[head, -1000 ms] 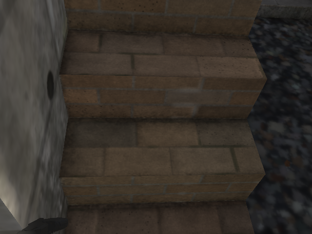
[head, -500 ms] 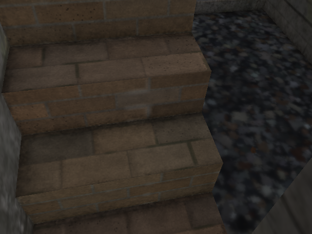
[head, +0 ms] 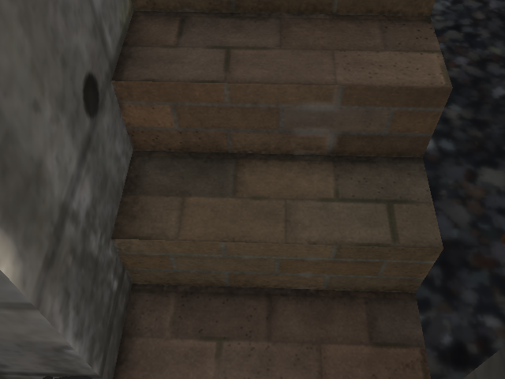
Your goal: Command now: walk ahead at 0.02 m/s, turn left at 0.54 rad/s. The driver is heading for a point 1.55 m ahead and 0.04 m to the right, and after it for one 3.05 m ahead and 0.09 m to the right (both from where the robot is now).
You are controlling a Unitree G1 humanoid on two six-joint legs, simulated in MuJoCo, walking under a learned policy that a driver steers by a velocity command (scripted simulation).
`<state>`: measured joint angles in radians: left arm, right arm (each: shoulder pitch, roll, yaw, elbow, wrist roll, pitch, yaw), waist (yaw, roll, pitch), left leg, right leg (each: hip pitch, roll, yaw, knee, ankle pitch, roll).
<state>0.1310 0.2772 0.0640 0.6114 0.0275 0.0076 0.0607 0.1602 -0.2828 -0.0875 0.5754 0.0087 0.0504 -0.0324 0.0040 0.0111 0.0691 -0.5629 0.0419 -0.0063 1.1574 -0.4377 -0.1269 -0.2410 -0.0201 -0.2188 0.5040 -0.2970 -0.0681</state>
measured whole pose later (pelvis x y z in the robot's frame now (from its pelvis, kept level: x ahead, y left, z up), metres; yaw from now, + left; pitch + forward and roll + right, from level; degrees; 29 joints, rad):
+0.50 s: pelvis -0.02 +0.04 +0.01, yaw +8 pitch -1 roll +1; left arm 0.21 0.23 0.01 0.80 0.03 0.04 0.02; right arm 0.22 -0.15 0.02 0.69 -0.03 -0.05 -0.04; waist 0.02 -0.03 0.03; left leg -0.19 -0.03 0.03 0.42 -0.21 0.03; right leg -0.14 0.01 0.00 0.42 -0.27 -0.05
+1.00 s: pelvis +0.02 -0.01 +0.00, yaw -8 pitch +3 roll +2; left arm 0.25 0.24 0.06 0.68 0.05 -0.05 0.00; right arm 0.23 -0.25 -0.03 0.70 -0.05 -0.01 -0.02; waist -0.01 0.01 0.01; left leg -0.44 0.02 0.05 1.02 -0.40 -0.01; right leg -0.30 0.07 0.06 0.53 -0.28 -0.08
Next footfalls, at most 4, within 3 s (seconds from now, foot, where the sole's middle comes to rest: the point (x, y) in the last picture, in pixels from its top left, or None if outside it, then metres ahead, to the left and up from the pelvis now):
0.18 left None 0.01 0.15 -0.77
0.48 right None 0.05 -0.07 -0.77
1.32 left None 0.14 0.08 -0.77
2.22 right None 0.07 -0.11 -0.77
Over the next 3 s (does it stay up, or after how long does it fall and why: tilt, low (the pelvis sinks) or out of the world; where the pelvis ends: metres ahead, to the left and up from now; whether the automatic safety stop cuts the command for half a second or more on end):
stays up -0.03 0.01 0.01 its command is cut before an obstacle after 0.2 s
